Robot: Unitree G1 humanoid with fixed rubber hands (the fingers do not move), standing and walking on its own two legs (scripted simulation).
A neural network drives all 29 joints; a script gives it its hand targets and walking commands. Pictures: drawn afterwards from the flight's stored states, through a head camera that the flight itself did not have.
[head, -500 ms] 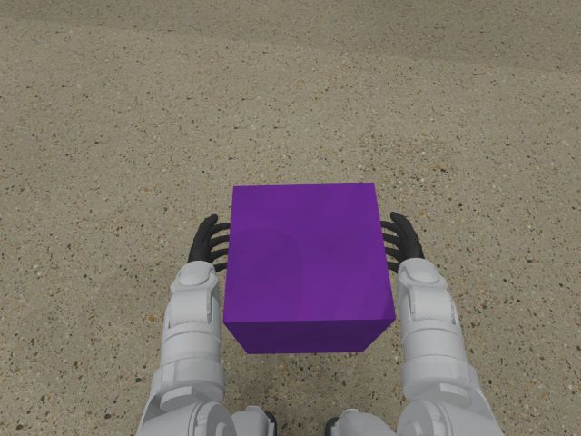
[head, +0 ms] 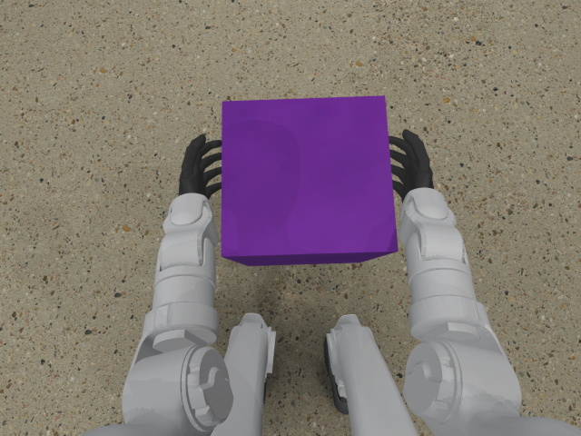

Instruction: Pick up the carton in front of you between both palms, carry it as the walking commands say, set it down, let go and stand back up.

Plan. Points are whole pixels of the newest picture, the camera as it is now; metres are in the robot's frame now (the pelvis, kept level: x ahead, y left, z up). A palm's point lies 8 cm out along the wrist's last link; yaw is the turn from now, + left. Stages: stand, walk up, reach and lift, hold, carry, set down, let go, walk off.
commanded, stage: set down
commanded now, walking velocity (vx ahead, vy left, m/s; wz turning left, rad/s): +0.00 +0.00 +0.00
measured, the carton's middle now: (303, 197) +0.44 +0.00 -0.14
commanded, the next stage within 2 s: none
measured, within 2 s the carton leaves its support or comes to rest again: rests again in 1.52 s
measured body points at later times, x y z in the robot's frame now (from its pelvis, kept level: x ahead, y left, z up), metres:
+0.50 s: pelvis -0.02 +0.00 -0.13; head +0.27 +0.00 +0.21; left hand +0.47 +0.15 -0.24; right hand +0.47 -0.16 -0.24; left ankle +0.08 +0.12 -0.60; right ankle +0.06 -0.12 -0.60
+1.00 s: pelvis -0.04 +0.00 -0.23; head +0.32 -0.01 +0.04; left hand +0.50 +0.15 -0.40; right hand +0.50 -0.16 -0.40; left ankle +0.08 +0.12 -0.60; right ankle +0.06 -0.12 -0.60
